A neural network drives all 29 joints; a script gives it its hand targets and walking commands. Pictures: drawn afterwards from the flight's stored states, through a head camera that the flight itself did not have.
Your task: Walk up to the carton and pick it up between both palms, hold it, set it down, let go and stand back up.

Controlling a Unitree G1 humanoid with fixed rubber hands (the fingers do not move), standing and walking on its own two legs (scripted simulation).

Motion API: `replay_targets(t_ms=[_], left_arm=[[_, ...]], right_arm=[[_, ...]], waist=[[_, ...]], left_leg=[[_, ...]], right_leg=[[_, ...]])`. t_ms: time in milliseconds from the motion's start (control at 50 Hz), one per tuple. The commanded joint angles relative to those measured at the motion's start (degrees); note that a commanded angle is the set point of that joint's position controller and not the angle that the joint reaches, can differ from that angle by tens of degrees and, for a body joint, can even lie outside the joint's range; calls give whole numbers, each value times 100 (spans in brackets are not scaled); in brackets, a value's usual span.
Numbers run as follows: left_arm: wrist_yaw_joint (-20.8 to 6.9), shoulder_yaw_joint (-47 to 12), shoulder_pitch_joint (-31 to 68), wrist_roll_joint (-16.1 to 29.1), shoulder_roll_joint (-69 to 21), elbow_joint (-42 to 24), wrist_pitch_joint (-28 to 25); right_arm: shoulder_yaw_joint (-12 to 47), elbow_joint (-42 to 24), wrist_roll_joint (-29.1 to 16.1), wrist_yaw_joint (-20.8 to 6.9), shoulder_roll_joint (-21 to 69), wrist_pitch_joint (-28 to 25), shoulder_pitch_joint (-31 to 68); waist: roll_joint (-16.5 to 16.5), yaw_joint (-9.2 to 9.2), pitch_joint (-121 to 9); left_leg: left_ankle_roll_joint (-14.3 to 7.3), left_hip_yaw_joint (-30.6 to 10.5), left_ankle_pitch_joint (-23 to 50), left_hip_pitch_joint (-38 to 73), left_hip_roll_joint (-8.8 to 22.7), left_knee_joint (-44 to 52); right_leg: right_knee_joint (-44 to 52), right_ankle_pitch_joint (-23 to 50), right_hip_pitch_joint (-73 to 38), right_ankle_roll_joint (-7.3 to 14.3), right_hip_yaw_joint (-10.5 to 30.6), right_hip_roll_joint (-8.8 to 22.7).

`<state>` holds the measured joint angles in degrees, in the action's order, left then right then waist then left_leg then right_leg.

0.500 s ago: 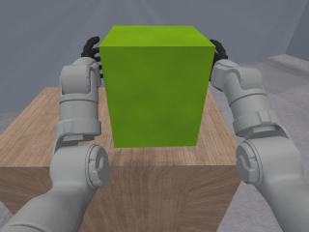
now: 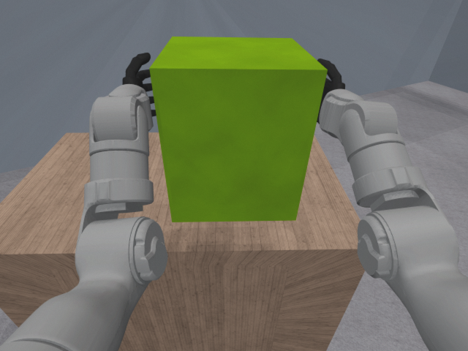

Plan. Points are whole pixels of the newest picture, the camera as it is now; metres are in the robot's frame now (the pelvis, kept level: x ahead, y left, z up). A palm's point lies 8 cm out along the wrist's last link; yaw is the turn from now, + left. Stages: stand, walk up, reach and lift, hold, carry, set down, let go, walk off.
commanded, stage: set down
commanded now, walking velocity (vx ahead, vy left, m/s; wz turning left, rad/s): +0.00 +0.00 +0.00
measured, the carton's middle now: (233, 127) +0.39 +0.01 +0.25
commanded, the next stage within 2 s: none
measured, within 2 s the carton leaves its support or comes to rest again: neither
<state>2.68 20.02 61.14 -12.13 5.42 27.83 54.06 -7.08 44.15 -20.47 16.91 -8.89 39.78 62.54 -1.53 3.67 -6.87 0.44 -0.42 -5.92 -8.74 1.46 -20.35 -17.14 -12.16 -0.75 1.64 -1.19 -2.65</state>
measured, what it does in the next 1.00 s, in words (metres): stands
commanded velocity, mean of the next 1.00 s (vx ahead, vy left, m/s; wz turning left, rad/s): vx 0.00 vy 0.00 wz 0.00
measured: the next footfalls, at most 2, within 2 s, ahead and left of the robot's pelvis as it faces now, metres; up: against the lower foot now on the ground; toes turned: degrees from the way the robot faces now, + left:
none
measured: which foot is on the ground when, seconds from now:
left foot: down 0.00-1.00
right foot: down 0.00-1.00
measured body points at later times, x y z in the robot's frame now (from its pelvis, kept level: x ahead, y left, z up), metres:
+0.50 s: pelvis +0.01 -0.01 +0.00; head -0.05 +0.01 +0.45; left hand +0.42 +0.17 +0.27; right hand +0.42 -0.14 +0.27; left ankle +0.06 +0.12 -0.75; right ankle -0.02 -0.10 -0.75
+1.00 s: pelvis +0.01 -0.01 +0.00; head -0.03 +0.01 +0.45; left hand +0.43 +0.16 +0.25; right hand +0.43 -0.14 +0.24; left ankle +0.06 +0.12 -0.75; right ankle -0.02 -0.10 -0.75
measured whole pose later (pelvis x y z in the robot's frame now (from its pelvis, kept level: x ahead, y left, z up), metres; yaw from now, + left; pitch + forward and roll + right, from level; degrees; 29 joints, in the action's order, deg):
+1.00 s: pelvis +0.01 -0.01 +0.00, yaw +0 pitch -4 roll +0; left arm -2.7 25.6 53.4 -17.7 3.7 29.9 34.6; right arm -7.3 52.6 -6.1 12.2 -2.9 15.5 59.1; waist -1.8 3.7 -2.4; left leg 0.8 -0.4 -5.1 -7.7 1.1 -17.3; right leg -16.0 -12.5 -0.9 1.6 -1.2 -2.3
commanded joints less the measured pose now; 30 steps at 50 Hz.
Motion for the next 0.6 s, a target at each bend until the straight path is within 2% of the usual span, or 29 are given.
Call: replay_targets(t_ms=[0, 20, 40, 80, 120, 160, 220, 240, 260, 300, 360, 420, 440, 520, 560, 580], left_arm=[[-1016, -1688, 4860, 961, -3103, -893, -750], [-1027, -1676, 4858, 929, -3147, -874, -814], [-1066, -1513, 4737, 825, -3083, -689, -899], [-1162, -1120, 4303, 568, -2890, -129, -1095], [-1308, -843, 3912, 335, -2741, 227, -1307], [-1469, -615, 3666, 110, -2601, 383, -1488], [-1637, -454, 3388, -128, -2470, 333, -1606], [-1676, -558, 3362, -103, -2538, 226, -1650], [-1692, -616, 3296, -104, -2587, 132, -1687], [-1695, -857, 3432, 83, -2704, -49, -1800], [-1599, -1068, 3465, 149, -2826, -366, -1966], [-1486, -1530, 3573, 355, -3060, -832, -2104], [-1429, -1614, 3593, 394, -3098, -899, -2137], [-1293, -1737, 3678, 423, -3116, -1019, -2264], [-1231, -1720, 3731, 414, -3097, -1034, -2304], [-1206, -1752, 3775, 432, -3110, -1023, -2332]], right_arm=[[1401, -2187, -825, -927, 3114, -461, 6385], [1368, -2229, -753, -944, 3106, -579, 6439], [1402, -2192, -666, -963, 3185, -729, 6439], [1292, -1792, -378, -983, 3274, -1010, 6182], [1164, -1254, -91, -1036, 3232, -1318, 5802], [937, -936, 288, -1070, 3190, -1618, 5345], [727, -763, 642, -1077, 3191, -2015, 4903], [650, -854, 718, -1056, 3160, -2182, 4876], [646, -875, 785, -1051, 3182, -2286, 4811], [508, -873, 890, -1028, 3100, -2476, 4775], [732, -1030, 842, -1035, 3262, -2685, 4749], [923, -1163, 761, -1038, 3290, -2822, 4592], [984, -1145, 713, -1049, 3302, -2833, 4572], [1061, -908, 710, -1101, 3321, -2864, 4323], [1130, -902, 726, -1135, 3394, -2863, 4282], [1091, -800, 768, -1159, 3387, -2866, 4241]], waist=[[535, 103, -2340], [549, 86, -2398], [441, -63, -2390], [287, -254, -2145], [264, -329, -1812], [140, -222, -1518], [27, -141, -1419], [23, -24, -1485], [37, -25, -1538], [87, 154, -1661], [138, 35, -2079], [298, 156, -2449], [362, 114, -2443], [405, 73, -2401], [376, -10, -2368], [390, 23, -2390]], left_leg=[[70, 35, 565, 1563, -280, 68], [72, 41, 671, 1649, -274, 41], [17, 72, 708, 1704, -286, 21], [-76, 160, 540, 1724, -295, 82], [-146, 202, 398, 1799, -252, 181], [-209, 237, 235, 1893, -231, 274], [-236, 372, 447, 2111, -246, 298], [-197, 389, 604, 2190, -257, 273], [-164, 411, 874, 2321, -259, 219], [-77, 424, 1047, 2462, -277, 163], [-25, 443, 1610, 2698, -290, 7], [93, 378, 2118, 3014, -280, -124], [131, 359, 2209, 3010, -277, -149], [151, 334, 2234, 3101, -256, -183], [132, 333, 2178, 3065, -257, -179], [128, 324, 2100, 3082, -248, -157]], right_leg=[[510, 782, 1007, -342, 209, -117], [500, 914, 1039, -347, 195, -108], [515, 882, 1000, -371, 166, -89], [592, 763, 962, -418, 118, -22], [617, 817, 935, -503, 70, 55], [662, 750, 828, -580, -5, 101], [612, 1031, 558, -681, -135, 125], [586, 1171, 473, -686, -188, 109], [544, 1384, 391, -686, -238, 87], [543, 1421, 399, -676, -330, 48], [462, 1838, 231, -668, -356, 13], [401, 2130, 201, -639, -417, -42], [404, 2100, 198, -627, -419, -66], [413, 1964, 297, -611, -405, -71], [429, 1919, 327, -620, -376, -59], [436, 1855, 407, -615, -371, -52]])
